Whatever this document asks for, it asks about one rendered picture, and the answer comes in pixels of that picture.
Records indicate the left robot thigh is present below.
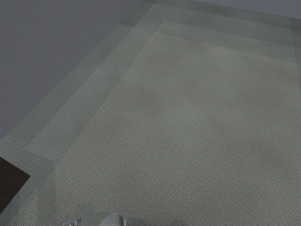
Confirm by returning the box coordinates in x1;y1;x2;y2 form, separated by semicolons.
100;214;127;226

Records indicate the cupboard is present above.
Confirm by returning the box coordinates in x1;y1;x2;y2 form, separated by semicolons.
0;157;30;214

